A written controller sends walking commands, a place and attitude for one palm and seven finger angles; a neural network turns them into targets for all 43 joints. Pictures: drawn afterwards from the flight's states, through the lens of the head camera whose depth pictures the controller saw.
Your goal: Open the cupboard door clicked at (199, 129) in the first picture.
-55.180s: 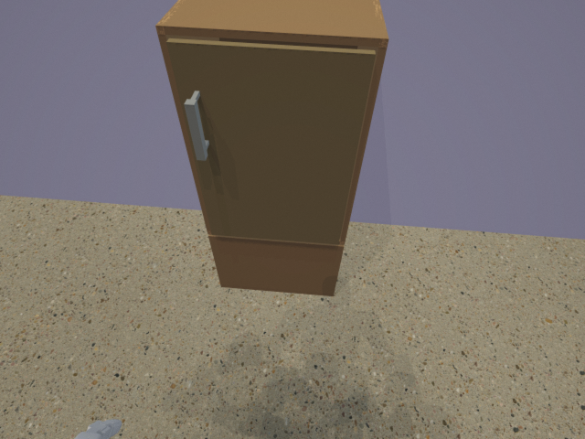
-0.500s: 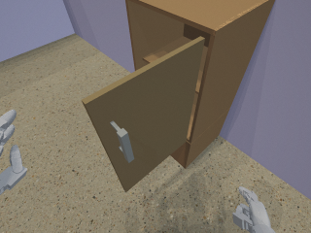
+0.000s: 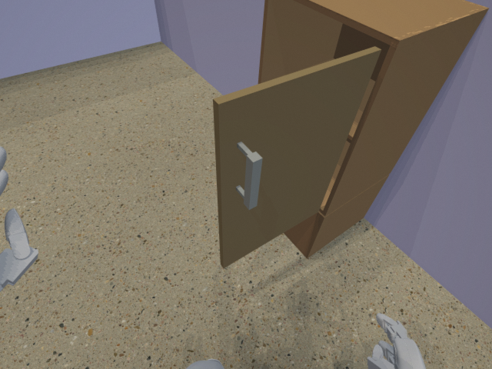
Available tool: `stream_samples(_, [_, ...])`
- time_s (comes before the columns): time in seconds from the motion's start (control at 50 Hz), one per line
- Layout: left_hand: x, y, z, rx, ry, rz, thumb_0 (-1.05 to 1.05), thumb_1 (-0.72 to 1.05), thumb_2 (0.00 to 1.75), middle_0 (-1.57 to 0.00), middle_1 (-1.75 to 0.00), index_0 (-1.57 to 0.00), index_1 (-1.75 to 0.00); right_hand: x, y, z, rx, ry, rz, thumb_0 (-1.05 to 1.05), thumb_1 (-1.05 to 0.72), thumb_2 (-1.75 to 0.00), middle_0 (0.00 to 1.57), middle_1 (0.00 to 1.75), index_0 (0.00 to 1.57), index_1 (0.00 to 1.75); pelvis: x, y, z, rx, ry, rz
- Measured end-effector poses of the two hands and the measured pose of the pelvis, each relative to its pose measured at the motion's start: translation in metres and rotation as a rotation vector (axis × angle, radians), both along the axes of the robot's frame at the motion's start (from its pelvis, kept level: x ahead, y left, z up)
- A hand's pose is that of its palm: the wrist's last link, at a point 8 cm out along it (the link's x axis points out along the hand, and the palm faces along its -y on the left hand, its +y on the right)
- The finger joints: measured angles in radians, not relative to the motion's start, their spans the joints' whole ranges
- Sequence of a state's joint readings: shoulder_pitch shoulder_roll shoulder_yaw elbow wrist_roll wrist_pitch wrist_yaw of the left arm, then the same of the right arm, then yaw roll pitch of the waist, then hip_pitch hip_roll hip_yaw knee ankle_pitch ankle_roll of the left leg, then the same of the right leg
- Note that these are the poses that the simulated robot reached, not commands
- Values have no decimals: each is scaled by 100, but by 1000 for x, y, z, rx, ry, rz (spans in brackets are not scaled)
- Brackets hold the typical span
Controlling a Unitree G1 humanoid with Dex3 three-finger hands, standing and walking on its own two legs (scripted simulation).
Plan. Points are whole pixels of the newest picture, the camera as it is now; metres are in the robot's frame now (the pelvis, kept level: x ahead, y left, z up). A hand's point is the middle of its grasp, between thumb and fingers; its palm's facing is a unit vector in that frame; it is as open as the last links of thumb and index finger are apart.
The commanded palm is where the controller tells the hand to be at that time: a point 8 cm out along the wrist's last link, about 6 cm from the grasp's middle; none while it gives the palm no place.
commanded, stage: step back with the hand held close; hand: left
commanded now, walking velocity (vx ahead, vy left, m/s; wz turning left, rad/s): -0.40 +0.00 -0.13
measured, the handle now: (246, 176) +0.46 +0.05 +0.03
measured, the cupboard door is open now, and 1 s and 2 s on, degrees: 88 88 88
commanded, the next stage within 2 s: stop stepping back and stand still in 0.04 s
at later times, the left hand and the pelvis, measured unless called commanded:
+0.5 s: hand out of the picture +0.12 +0.25 +0.18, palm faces +0.38 -0.81 -0.45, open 7.4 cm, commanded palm +0.08 +0.28 +0.19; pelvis -0.10 +0.00 +0.00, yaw -7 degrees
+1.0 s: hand out of the picture +0.08 +0.23 +0.18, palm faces +0.42 -0.77 -0.48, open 7.4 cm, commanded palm +0.02 +0.27 +0.19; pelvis -0.15 -0.02 +0.02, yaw -5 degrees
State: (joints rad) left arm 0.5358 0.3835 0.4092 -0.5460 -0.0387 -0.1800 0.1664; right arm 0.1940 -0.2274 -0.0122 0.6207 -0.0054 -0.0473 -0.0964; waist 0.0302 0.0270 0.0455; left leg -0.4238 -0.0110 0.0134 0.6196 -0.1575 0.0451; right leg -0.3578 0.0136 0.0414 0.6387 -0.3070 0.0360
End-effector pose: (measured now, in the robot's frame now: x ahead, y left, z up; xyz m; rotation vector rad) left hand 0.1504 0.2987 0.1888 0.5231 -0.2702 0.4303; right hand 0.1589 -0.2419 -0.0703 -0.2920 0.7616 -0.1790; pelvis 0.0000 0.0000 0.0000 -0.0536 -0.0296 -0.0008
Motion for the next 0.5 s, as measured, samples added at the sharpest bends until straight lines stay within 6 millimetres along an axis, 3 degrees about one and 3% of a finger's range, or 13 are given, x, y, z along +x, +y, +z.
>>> stream_samples(0.1, [-2,17,-1,-21,-16,18,1,89,90,-21,-31,-21,-31,-20,20,12,34,-42,20,1,-90,-90,21,30,20,30,-29,3,8,-28,7,-15])
stream_samples(0.22, [-21,-7,13,-35,-51,-104,2,90,90,-21,-30,-21,-31,-50,28,26,72,-75,30,1,-90,-90,21,30,21,30,-57,1,14,-35,60,-54])
stream_samples(0.3, [-44,-26,21,24,-25,-177,2,89,90,-21,-30,-21,-31,-72,23,23,92,-91,26,1,-90,-90,21,30,21,30,-80,-5,11,13,96,-55])
stream_samples(0.36, [-61,-33,19,83,13,-207,1,89,90,-21,-31,-21,-31,-93,12,7,89,-72,5,1,-90,-90,21,30,21,30,-101,-4,1,27,80,-95])
stream_samples(0.44, [-75,-20,20,80,35,-166,1,89,90,-22,-31,-21,-31,-135,0,-4,95,11,-90,1,-90,-90,21,30,21,30,-96,-2,5,38,42,-114])
stream_samples(0.5, [-73,-5,9,32,4,-100,1,89,90,-22,-31,-21,-31,-157,-12,-9,60,15,-148,1,-90,-90,21,30,21,30,-95,0,0,56,19,-113])
